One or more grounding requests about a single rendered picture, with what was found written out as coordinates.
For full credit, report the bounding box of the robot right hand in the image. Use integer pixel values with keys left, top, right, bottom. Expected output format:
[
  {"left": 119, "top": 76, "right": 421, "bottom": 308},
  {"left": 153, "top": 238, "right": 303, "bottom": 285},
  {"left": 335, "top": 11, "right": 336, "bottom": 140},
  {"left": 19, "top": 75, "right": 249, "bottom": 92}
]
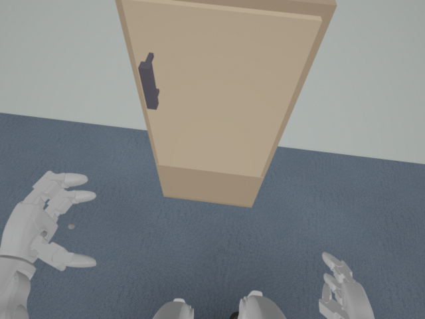
[{"left": 319, "top": 252, "right": 375, "bottom": 319}]

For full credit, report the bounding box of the cupboard door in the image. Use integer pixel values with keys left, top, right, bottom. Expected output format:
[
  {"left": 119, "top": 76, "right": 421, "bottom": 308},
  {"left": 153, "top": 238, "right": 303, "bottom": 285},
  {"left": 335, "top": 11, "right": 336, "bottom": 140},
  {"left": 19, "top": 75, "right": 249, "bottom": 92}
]
[{"left": 122, "top": 0, "right": 322, "bottom": 177}]

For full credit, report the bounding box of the handle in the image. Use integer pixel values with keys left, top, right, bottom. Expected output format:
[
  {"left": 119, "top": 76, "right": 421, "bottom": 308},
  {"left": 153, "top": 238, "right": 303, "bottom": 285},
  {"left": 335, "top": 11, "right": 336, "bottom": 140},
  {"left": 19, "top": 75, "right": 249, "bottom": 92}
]
[{"left": 138, "top": 53, "right": 159, "bottom": 110}]

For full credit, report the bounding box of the robot left hand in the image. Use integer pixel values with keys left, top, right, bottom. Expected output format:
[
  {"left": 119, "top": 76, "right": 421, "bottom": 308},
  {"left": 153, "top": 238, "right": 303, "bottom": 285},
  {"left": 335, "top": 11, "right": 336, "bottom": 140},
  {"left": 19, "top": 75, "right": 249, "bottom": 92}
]
[{"left": 0, "top": 171, "right": 96, "bottom": 271}]

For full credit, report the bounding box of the left robot thigh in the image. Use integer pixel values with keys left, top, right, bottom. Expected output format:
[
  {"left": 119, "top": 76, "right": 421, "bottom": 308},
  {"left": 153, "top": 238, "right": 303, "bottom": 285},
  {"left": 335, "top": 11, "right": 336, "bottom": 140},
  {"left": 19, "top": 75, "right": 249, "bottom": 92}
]
[{"left": 153, "top": 301, "right": 194, "bottom": 319}]

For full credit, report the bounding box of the right robot thigh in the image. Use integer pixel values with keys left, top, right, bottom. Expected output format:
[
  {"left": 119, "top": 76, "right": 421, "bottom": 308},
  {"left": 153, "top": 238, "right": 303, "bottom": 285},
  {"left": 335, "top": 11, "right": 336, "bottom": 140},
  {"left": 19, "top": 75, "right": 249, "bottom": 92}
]
[{"left": 238, "top": 295, "right": 286, "bottom": 319}]

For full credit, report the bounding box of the robot thigh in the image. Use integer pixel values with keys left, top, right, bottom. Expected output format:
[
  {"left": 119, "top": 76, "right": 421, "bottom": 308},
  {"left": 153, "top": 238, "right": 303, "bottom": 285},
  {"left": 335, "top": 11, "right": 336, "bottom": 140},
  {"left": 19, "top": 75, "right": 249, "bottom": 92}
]
[
  {"left": 153, "top": 301, "right": 194, "bottom": 319},
  {"left": 238, "top": 295, "right": 286, "bottom": 319}
]

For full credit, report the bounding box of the left robot forearm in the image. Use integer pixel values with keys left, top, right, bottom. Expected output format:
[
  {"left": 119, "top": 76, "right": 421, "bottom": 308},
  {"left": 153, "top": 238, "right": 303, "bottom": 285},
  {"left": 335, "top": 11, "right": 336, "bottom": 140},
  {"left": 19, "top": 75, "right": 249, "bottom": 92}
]
[{"left": 0, "top": 255, "right": 36, "bottom": 319}]

